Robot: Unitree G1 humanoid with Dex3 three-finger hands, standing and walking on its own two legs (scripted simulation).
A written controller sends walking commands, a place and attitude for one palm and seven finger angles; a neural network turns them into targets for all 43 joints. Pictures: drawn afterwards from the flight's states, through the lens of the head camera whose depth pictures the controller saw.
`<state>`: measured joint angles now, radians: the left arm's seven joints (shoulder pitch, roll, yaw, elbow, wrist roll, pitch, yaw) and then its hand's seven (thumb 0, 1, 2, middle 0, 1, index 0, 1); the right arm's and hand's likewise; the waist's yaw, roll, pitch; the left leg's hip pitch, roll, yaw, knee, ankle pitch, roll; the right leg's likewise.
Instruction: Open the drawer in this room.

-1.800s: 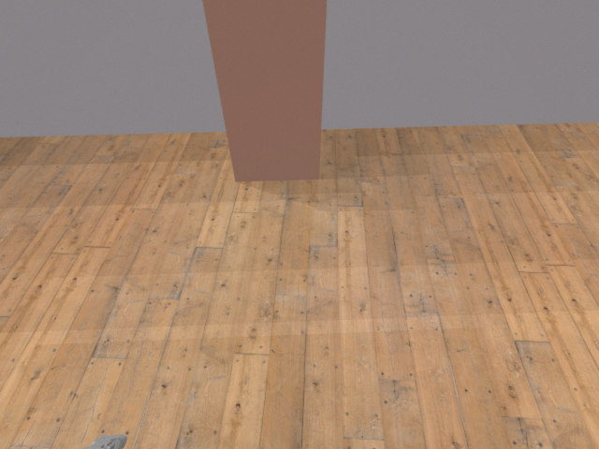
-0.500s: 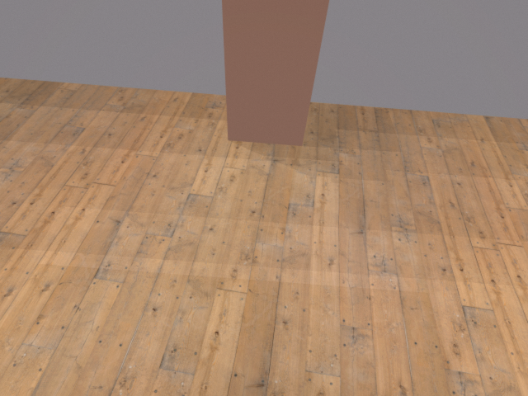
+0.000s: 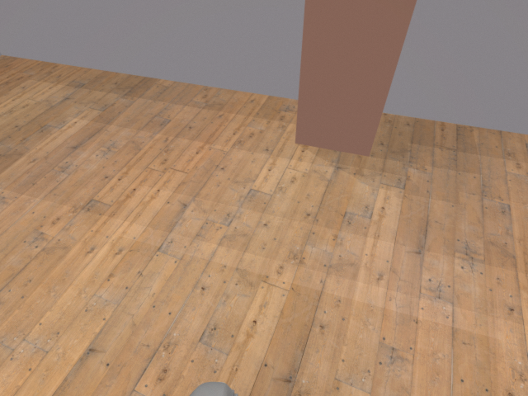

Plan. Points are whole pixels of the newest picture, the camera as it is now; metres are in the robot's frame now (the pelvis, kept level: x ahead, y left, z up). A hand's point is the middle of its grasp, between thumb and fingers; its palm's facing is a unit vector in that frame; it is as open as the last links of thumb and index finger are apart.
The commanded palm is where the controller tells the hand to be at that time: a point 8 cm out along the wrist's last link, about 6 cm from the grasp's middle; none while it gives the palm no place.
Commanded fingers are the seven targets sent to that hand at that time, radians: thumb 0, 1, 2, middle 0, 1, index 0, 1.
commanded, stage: turn or walk to find it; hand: left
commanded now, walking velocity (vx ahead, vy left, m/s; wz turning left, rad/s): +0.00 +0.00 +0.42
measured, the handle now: out of the picture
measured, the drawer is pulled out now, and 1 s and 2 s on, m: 0.00 0.00 0.00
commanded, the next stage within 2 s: none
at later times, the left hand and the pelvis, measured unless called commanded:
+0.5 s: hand out of the picture +0.01 +0.25 -0.16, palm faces +0.24 -0.94 -0.26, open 7.4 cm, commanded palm none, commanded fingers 0.00 0.90 0.90 -0.20 -0.30 -0.20 -0.30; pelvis -0.01 +0.03 +0.00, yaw +12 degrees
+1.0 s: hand out of the picture -0.09 +0.23 -0.19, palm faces +0.47 -0.85 -0.22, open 7.4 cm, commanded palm none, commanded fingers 0.00 0.90 0.90 -0.20 -0.30 -0.20 -0.30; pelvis -0.04 +0.03 -0.01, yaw +27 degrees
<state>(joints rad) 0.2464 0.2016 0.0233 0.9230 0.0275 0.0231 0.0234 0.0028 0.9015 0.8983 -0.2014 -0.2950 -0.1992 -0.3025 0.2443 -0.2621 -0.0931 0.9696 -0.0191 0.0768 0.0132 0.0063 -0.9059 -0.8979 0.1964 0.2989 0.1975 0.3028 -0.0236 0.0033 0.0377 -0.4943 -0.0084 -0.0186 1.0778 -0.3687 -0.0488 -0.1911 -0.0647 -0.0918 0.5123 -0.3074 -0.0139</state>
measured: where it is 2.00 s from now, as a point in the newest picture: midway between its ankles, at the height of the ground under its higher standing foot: outside the picture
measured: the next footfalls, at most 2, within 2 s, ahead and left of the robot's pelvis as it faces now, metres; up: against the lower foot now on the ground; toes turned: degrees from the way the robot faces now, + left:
left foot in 0.18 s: +0.00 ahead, +0.15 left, +0.00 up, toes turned +9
right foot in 0.58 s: +0.06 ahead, -0.08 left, +0.00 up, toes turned +11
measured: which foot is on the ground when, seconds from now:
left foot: up 0.00-0.16, down 0.18-0.58, up 0.60-0.96, down 0.98-1.00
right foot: down 0.00-0.18, up 0.20-0.56, down 0.58-0.98, up 1.00-1.00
